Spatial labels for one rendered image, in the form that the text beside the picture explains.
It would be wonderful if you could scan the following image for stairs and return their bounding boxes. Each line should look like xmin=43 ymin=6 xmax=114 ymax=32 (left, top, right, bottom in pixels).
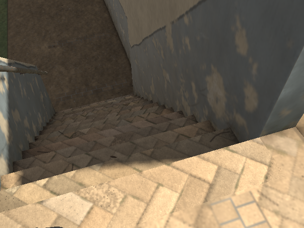
xmin=0 ymin=94 xmax=239 ymax=213

